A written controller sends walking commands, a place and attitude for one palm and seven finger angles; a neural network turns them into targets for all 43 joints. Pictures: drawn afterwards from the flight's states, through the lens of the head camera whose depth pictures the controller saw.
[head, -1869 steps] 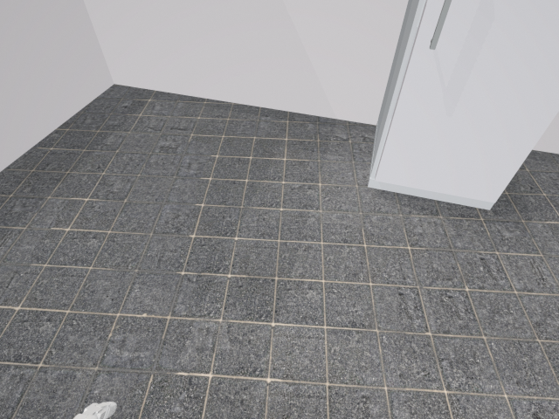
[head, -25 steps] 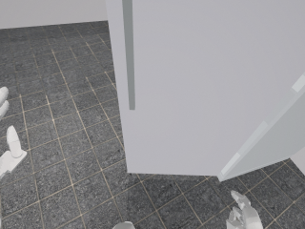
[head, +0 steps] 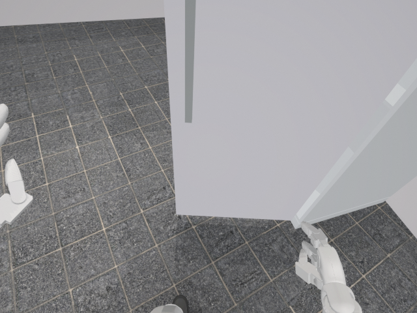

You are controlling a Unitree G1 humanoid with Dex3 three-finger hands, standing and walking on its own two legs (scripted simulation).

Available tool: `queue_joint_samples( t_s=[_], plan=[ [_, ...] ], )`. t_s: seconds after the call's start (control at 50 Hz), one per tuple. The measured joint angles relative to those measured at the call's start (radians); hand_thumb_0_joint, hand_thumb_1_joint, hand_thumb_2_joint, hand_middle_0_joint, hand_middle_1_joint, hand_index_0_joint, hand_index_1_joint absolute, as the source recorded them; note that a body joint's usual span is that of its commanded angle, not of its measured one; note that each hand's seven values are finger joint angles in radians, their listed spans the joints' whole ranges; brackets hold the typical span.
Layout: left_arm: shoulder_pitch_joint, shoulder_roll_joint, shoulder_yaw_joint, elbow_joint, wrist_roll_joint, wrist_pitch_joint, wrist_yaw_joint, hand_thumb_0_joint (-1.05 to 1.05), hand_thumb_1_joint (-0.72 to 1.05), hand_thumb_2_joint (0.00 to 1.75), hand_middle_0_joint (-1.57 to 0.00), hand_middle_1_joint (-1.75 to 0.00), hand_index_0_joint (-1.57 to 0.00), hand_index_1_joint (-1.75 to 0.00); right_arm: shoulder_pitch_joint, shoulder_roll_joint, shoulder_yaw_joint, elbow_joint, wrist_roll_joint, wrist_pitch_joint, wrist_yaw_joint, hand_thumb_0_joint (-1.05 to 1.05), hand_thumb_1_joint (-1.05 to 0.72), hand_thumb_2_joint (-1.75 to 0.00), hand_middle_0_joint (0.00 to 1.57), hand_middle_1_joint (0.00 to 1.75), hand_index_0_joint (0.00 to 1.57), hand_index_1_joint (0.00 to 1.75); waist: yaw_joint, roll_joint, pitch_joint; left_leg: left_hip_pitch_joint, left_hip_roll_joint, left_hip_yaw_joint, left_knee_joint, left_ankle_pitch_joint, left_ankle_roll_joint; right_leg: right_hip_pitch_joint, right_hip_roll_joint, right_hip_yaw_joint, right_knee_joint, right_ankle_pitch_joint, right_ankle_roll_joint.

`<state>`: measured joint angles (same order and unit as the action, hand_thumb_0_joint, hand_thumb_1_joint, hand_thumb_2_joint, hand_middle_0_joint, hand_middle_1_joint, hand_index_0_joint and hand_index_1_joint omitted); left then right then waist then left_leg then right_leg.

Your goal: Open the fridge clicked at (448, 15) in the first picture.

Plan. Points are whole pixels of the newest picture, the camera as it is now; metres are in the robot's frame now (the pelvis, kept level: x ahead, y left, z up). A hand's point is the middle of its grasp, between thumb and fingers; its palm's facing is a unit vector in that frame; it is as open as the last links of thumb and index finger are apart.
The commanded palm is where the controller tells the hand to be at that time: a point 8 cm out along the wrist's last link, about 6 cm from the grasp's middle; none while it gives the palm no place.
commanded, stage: stop stepping back and stand still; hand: left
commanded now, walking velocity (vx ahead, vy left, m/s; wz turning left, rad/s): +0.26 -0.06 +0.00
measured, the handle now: (190, 49) +0.58 +0.11 +0.19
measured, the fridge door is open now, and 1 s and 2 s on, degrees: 71 71 71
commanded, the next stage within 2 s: let the arm hang, fingers relaxed in 0.68 s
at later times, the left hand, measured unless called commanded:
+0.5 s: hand out of the picture +0.14 +0.27 +0.16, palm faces +0.42 -0.80 -0.44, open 7.4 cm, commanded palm +0.06 +0.31 +0.18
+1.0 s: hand out of the picture +0.04 +0.23 -0.13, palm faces +0.04 -0.96 -0.28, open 7.4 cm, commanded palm none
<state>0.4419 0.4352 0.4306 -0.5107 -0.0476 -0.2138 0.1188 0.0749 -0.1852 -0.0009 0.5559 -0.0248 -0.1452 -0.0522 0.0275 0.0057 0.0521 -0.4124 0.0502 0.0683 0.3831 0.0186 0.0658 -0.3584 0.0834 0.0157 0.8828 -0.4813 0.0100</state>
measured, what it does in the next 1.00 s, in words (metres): steps on the spot: right foot, then left foot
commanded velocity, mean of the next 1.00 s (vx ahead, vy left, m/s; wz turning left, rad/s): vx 0.12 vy -0.01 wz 0.00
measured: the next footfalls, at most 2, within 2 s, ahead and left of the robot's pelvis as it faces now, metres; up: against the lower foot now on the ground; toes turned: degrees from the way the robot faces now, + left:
right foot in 0.12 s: -0.03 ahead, -0.10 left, +0.00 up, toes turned +6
left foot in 0.32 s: -0.05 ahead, +0.14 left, +0.00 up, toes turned +3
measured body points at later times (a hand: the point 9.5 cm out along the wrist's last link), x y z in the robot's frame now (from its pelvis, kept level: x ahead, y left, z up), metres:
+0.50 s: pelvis -0.08 +0.00 +0.00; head -0.09 +0.03 +0.44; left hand +0.11 +0.31 +0.19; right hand +0.04 -0.23 -0.09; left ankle -0.09 +0.13 -0.74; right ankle -0.06 -0.08 -0.73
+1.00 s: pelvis -0.09 +0.02 -0.02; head -0.08 +0.01 +0.43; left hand +0.03 +0.28 -0.11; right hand +0.06 -0.22 -0.13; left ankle -0.04 +0.14 -0.74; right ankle -0.07 -0.10 -0.74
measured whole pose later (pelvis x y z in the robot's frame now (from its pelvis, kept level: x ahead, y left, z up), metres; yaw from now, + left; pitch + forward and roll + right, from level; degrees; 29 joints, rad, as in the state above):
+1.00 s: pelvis -0.09 +0.02 -0.02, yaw +3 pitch +0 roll +2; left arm 0.27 0.24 0.03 0.58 0.03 0.05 0.00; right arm 0.16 -0.25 0.02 0.77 -0.04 -0.03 0.00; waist -0.02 -0.02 0.01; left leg -0.39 -0.03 0.02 0.64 -0.24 0.01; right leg -0.34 -0.01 0.06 0.69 -0.29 0.00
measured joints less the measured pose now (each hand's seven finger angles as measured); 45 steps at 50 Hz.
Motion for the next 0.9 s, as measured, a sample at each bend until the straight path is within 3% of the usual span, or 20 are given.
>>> queue_joint_samples(
  t_s=[0.06, 0.1, 0.12, 0.14, 0.18, 0.22, 0.28, 0.32, 0.34, 0.38, 0.44, 0.5, 0.54, 0.58, 0.62, 0.66, 0.74, 0.8, 0.84, 0.9],
  plan=[
    [0.051, 0.01, 0.006, -0.03, -0.01, 0.013, 0.0, 0.02, 0.89, 0.9, -0.21, -0.31, -0.21, -0.3, 0.026, 0.007, 0.002, -0.023, 0.006, 0.004, 0.008, 0.01, -0.9, -0.9, 0.2, 0.3, 0.21, 0.3, -0.011, 0.006, -0.03, -0.027, 0.009, -0.002, -0.032, 0.007, -0.01, 0.061, -0.009, -0.058, -0.09, -0.017, -0.019],
    [0.084, 0.03, 0.016, -0.051, -0.014, 0.026, 0.002, 0.02, 0.89, 0.9, -0.21, -0.31, -0.21, -0.3, 0.054, 0.011, 0.005, -0.035, 0.012, 0.011, 0.007, 0.0, -0.9, -0.9, 0.2, 0.3, 0.21, 0.3, -0.014, -0.019, -0.052, -0.075, -0.009, 0.007, -0.003, -0.083, -0.038, 0.139, -0.024, -0.084, -0.255, -0.04, -0.044],
    [0.106, 0.049, 0.033, -0.072, -0.014, 0.029, 0.005, 0.02, 0.89, 0.9, -0.21, -0.31, -0.21, -0.3, 0.065, 0.012, 0.009, -0.041, 0.015, 0.014, 0.007, 0.0, -0.9, -0.9, 0.2, 0.3, 0.21, 0.3, -0.002, -0.06, -0.066, -0.13, -0.031, 0.025, 0.079, -0.194, -0.062, 0.161, -0.05, -0.055, -0.357, -0.067, -0.072],
    [0.118, 0.04, 0.034, -0.083, -0.012, 0.029, 0.006, 0.02, 0.89, 0.9, -0.21, -0.31, -0.21, -0.3, 0.066, 0.002, 0.01, -0.028, 0.013, 0.018, 0.007, 0.0, -0.9, -0.9, 0.2, 0.3, 0.21, 0.3, 0.022, -0.067, -0.065, -0.181, -0.037, 0.0, 0.226, -0.277, -0.078, 0.13, -0.055, -0.038, -0.366, 0.042, -0.083],
    [0.134, 0.007, 0.01, -0.096, -0.011, 0.04, 0.007, 0.02, 0.89, 0.9, -0.21, -0.31, -0.21, -0.3, 0.087, -0.017, 0.009, 0.028, 0.004, 0.037, 0.005, 0.0, -0.9, -0.9, 0.2, 0.3, 0.21, 0.3, 0.039, -0.062, -0.073, -0.224, -0.051, -0.049, 0.502, -0.327, -0.092, 0.102, -0.057, -0.031, -0.337, 0.143, -0.069],
    [0.127, -0.012, -0.014, -0.075, -0.007, 0.041, 0.01, 0.02, 0.89, 0.9, -0.21, -0.31, -0.21, -0.3, 0.142, -0.02, 0.013, 0.079, 0.006, 0.048, -0.004, 0.0, -0.9, -0.9, 0.2, 0.3, 0.21, 0.3, 0.042, -0.08, -0.108, -0.175, -0.056, -0.043, 0.578, -0.329, -0.093, 0.115, -0.075, -0.029, -0.364, 0.164, -0.05],
    [0.082, -0.042, -0.025, -0.006, 0.007, 0.043, 0.032, 0.01, 0.89, 0.9, -0.22, -0.31, -0.21, -0.3, 0.22, -0.03, 0.018, 0.116, 0.008, 0.035, -0.029, 0.01, -0.9, -0.9, 0.2, 0.3, 0.21, 0.3, 0.033, -0.09, -0.156, 0.001, -0.037, -0.034, 0.392, -0.361, -0.067, 0.12, -0.095, -0.031, -0.384, 0.172, -0.028],
    [0.038, -0.065, -0.033, 0.047, 0.016, 0.046, 0.047, 0.01, 0.89, 0.9, -0.21, -0.31, -0.21, -0.3, 0.256, -0.058, 0.01, 0.115, 0.009, 0.012, -0.045, 0.01, -0.9, -0.9, 0.2, 0.3, 0.21, 0.3, 0.008, -0.049, -0.17, 0.131, -0.013, -0.048, 0.202, -0.376, -0.046, 0.1, -0.09, -0.056, -0.344, 0.154, -0.014],
    [0.013, -0.07, -0.034, 0.073, 0.018, 0.049, 0.052, 0.01, 0.89, 0.9, -0.21, -0.31, -0.21, -0.3, 0.256, -0.063, 0.002, 0.122, 0.011, 0.004, -0.051, 0.01, -0.9, -0.9, 0.2, 0.3, 0.21, 0.3, -0.01, -0.042, -0.162, 0.145, -0.017, -0.053, 0.165, -0.34, -0.063, 0.083, -0.1, -0.064, -0.304, 0.136, -0.007],
    [-0.015, -0.067, -0.023, 0.115, 0.02, 0.059, 0.057, 0.01, 0.89, 0.9, -0.21, -0.31, -0.21, -0.3, 0.237, -0.05, -0.002, 0.131, 0.017, 0.004, -0.05, 0.01, -0.9, -0.9, 0.2, 0.3, 0.21, 0.3, -0.025, -0.059, -0.127, 0.152, -0.04, -0.034, 0.187, -0.342, -0.068, 0.057, -0.117, -0.036, -0.228, 0.129, -0.007],
    [0.014, -0.034, -0.003, 0.11, 0.016, 0.067, 0.043, 0.02, 0.89, 0.9, -0.21, -0.31, -0.21, -0.3, 0.225, -0.013, 0.012, 0.123, 0.006, -0.01, -0.034, 0.01, -0.9, -0.9, 0.2, 0.3, 0.21, 0.3, -0.061, -0.073, -0.103, 0.175, -0.041, -0.019, 0.172, -0.34, -0.066, 0.024, -0.097, -0.04, -0.165, 0.064, -0.004],
    [0.065, -0.003, 0.0, 0.042, 0.021, 0.048, 0.033, 0.02, 0.89, 0.9, -0.21, -0.31, -0.21, -0.3, 0.232, 0.012, 0.032, 0.099, 0.001, -0.028, -0.012, 0.01, -0.9, -0.9, 0.2, 0.3, 0.21, 0.3, -0.081, -0.069, -0.086, 0.177, -0.026, -0.025, 0.172, -0.332, -0.075, 0.047, -0.069, -0.081, -0.258, 0.118, -0.008],
    [0.104, 0.013, 0.001, -0.002, 0.026, 0.021, 0.027, 0.02, 0.89, 0.9, -0.21, -0.31, -0.21, -0.3, 0.23, 0.01, 0.037, 0.085, 0.0, -0.029, 0.002, 0.01, -0.9, -0.9, 0.2, 0.3, 0.21, 0.3, -0.081, -0.047, -0.075, 0.153, -0.007, -0.03, 0.223, -0.356, -0.081, 0.059, -0.05, -0.096, -0.304, 0.209, -0.048],
    [0.128, 0.024, -0.005, -0.021, 0.027, -0.003, 0.016, 0.02, 0.89, 0.9, -0.21, -0.31, -0.21, -0.3, 0.222, 0.001, 0.028, 0.09, 0.0, -0.015, 0.01, 0.01, -0.9, -0.9, 0.2, 0.3, 0.21, 0.3, -0.074, -0.024, -0.075, 0.1, -0.007, -0.048, 0.342, -0.44, -0.067, 0.049, -0.038, -0.106, -0.289, 0.208, -0.081],
    [0.137, 0.022, -0.007, -0.012, 0.024, -0.023, 0.008, 0.02, 0.89, 0.9, -0.21, -0.31, -0.21, -0.3, 0.216, -0.01, 0.014, 0.107, 0.003, 0.003, 0.01, 0.01, -0.9, -0.9, 0.2, 0.3, 0.21, 0.3, -0.054, -0.015, -0.084, 0.03, -0.027, -0.057, 0.518, -0.48, -0.064, 0.05, -0.038, -0.103, -0.297, 0.201, -0.089],
    [0.141, 0.006, 0.003, 0.019, 0.02, -0.032, 0.008, 0.01, 0.89, 0.9, -0.22, -0.31, -0.22, -0.3, 0.21, -0.022, 0.007, 0.118, 0.005, 0.018, 0.007, 0.01, -0.9, -0.9, 0.2, 0.3, 0.21, 0.3, -0.035, -0.015, -0.093, -0.005, -0.038, -0.049, 0.589, -0.468, -0.065, 0.063, -0.044, -0.089, -0.322, 0.212, -0.084],
    [0.108, -0.026, 0.019, 0.102, 0.017, -0.021, 0.027, 0.01, 0.89, 0.9, -0.22, -0.31, -0.22, -0.3, 0.205, -0.039, 0.008, 0.115, 0.006, 0.015, -0.011, 0.01, -0.9, -0.9, 0.2, 0.3, 0.21, 0.3, -0.016, -0.026, -0.091, 0.05, -0.027, -0.019, 0.378, -0.386, -0.053, 0.09, -0.061, -0.079, -0.341, 0.219, -0.068],
    [0.035, -0.059, -0.024, 0.176, 0.033, -0.009, 0.022, 0.01, 0.89, 0.9, -0.21, -0.31, -0.21, -0.3, 0.195, -0.073, -0.005, 0.119, 0.0, -0.017, -0.003, 0.01, -0.9, -0.9, 0.2, 0.3, 0.21, 0.3, -0.015, 0.006, -0.083, 0.096, -0.016, -0.045, 0.21, -0.272, -0.047, 0.074, -0.061, -0.107, -0.285, 0.189, -0.049],
    [-0.06, -0.069, -0.109, 0.37, 0.057, 0.073, -0.026, 0.01, 0.89, 0.9, -0.2, -0.3, -0.2, -0.3, 0.156, -0.102, -0.013, 0.153, -0.004, 0.024, 0.032, 0.01, -0.9, -0.9, 0.2, 0.3, 0.21, 0.3, -0.016, 0.016, -0.085, 0.055, -0.046, -0.051, 0.258, -0.274, -0.043, 0.006, -0.08, -0.07, -0.138, 0.081, -0.026],
    [-0.153, -0.115, -0.238, 0.712, 0.071, 0.219, -0.078, 0.0, 0.9, 0.9, -0.2, -0.3, -0.2, -0.3, 0.102, -0.115, -0.01, 0.188, -0.022, 0.081, 0.042, 0.01, -0.9, -0.9, 0.2, 0.3, 0.21, 0.3, -0.05, 0.042, -0.091, 0.026, -0.074, -0.066, 0.254, -0.275, -0.033, -0.071, -0.078, 0.001, 0.046, -0.044, -0.009]
  ],
)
